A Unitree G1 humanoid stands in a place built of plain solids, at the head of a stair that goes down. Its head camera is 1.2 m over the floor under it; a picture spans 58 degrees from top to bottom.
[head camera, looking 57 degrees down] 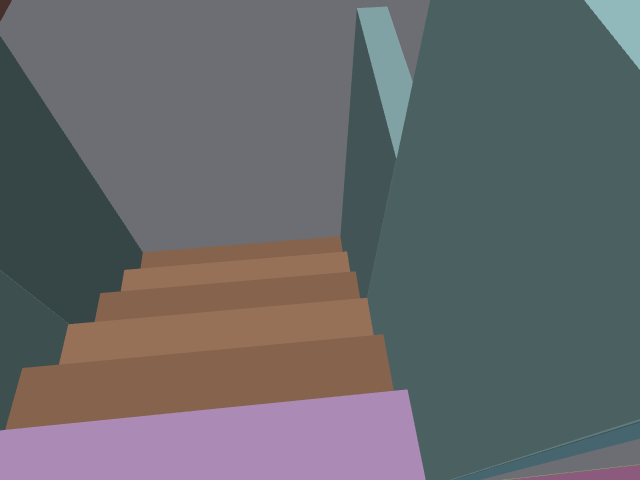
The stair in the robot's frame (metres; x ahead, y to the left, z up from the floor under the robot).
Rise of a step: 0.20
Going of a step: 0.23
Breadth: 1.20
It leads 6 degrees to the left of straight ahead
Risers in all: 6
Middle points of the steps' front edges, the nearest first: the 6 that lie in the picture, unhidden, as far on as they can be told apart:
0.24 0.35 0.00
0.47 0.38 -0.20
0.71 0.40 -0.40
0.94 0.42 -0.60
1.17 0.44 -0.80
1.40 0.47 -1.00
